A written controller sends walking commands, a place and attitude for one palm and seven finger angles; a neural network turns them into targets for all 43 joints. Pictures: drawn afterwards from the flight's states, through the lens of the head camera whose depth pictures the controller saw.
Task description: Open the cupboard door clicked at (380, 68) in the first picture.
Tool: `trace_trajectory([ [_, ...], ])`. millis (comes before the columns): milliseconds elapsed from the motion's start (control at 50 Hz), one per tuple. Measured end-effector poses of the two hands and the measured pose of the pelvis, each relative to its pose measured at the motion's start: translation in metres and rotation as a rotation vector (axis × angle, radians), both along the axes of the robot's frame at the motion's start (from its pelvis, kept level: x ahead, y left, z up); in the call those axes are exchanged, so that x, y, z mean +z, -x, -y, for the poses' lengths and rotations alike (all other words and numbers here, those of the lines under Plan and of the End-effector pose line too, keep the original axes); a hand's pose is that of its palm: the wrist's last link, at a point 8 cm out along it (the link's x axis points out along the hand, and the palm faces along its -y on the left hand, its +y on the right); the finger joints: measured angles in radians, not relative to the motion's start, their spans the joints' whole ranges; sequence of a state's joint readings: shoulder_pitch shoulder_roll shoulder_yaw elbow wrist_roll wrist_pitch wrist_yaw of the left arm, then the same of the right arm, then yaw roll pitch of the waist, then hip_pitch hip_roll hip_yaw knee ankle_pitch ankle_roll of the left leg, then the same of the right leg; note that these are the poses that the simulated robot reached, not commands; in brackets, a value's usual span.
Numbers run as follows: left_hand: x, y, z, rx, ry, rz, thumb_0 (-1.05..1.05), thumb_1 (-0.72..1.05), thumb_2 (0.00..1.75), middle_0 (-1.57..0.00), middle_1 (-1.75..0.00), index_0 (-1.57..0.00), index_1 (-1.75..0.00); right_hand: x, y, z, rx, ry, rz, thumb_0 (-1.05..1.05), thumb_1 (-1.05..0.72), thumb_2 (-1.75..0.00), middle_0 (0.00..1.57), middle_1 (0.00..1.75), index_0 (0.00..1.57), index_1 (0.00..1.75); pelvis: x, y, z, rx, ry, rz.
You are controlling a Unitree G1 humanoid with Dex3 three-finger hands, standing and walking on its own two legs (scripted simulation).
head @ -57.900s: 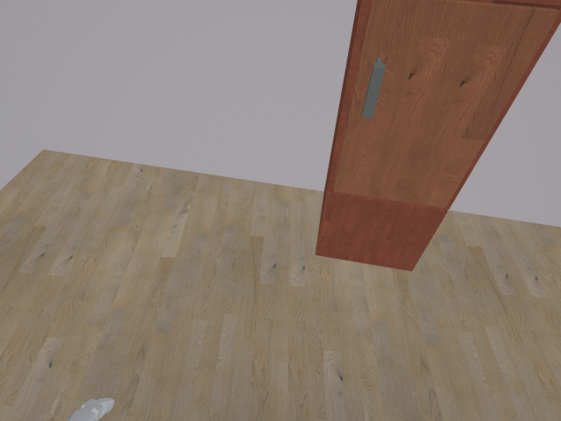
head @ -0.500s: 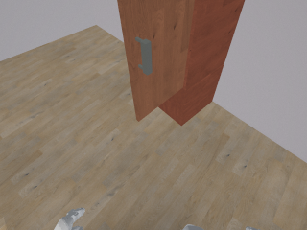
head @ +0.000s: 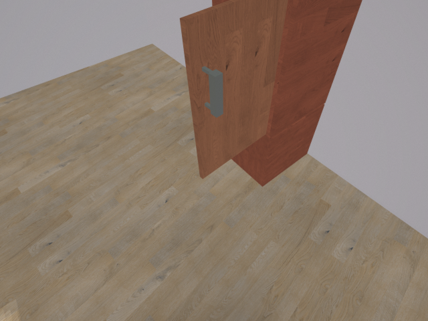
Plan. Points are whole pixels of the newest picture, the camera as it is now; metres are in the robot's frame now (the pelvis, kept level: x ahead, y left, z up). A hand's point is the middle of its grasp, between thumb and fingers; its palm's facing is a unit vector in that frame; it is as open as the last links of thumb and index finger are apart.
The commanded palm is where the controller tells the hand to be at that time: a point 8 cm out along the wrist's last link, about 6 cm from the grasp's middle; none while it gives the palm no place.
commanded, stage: let the arm hang, fingers relaxed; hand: left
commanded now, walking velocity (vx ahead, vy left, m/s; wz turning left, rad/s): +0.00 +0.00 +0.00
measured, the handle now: (211, 91) +0.67 +0.05 +0.05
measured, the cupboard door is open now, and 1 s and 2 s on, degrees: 93 93 93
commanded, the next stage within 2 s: look to check the result in 0.34 s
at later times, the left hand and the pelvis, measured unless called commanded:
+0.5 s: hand out of the picture +0.13 +0.23 -0.15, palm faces -0.04 -0.95 -0.33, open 7.4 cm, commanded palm none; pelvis +0.03 -0.01 +0.01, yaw +0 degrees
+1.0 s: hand out of the picture +0.14 +0.23 -0.14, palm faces -0.03 -0.94 -0.35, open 7.4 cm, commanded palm none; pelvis +0.05 -0.02 +0.01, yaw -1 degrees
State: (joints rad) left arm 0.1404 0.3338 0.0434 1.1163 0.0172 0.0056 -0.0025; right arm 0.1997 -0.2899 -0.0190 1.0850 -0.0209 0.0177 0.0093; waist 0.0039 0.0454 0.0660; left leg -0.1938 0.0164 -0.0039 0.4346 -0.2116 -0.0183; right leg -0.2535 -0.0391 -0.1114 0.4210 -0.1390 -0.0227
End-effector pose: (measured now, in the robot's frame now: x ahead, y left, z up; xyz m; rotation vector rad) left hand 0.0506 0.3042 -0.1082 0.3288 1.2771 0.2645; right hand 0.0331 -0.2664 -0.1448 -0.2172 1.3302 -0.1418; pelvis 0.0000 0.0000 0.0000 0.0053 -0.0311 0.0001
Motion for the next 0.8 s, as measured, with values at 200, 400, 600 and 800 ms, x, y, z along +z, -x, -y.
trace_trajectory([
  [200, 0.005, -0.056, 0.015, -0.063, 0.027, 0.087, 0.0, 0.91, 0.9, -0.2, -0.3, -0.2, -0.3, 0.007, -0.029, 0.011, 0.002, 0.021, 0.038, 0.01, -0.9, -0.9, 0.2, 0.29, 0.21, 0.3, 0.004, -0.013, 0.001, -0.005, -0.004, 0.0],
  [400, -0.001, -0.076, 0.033, -0.08, 0.065, 0.088, 0.0, 0.91, 0.9, -0.21, -0.3, -0.2, -0.3, 0.015, -0.047, 0.025, 0.003, 0.055, 0.042, 0.01, -0.9, -0.9, 0.2, 0.29, 0.21, 0.3, 0.006, -0.026, 0.006, -0.006, -0.004, -0.004],
  [600, -0.002, -0.071, 0.032, -0.062, 0.051, 0.039, 0.0, 0.91, 0.9, -0.21, -0.3, -0.2, -0.3, 0.016, -0.059, 0.033, 0.009, 0.062, 0.033, 0.01, -0.9, -0.9, 0.2, 0.29, 0.21, 0.3, 0.007, -0.037, 0.012, -0.009, 0.001, -0.013],
  [800, 0.001, -0.071, 0.028, -0.049, 0.03, 0.027, 0.0, 0.91, 0.9, -0.21, -0.3, -0.2, -0.3, 0.016, -0.07, 0.036, 0.011, 0.061, 0.038, 0.01, -0.9, -0.9, 0.2, 0.29, 0.21, 0.3, 0.007, -0.044, 0.016, -0.011, 0.003, -0.013],
])
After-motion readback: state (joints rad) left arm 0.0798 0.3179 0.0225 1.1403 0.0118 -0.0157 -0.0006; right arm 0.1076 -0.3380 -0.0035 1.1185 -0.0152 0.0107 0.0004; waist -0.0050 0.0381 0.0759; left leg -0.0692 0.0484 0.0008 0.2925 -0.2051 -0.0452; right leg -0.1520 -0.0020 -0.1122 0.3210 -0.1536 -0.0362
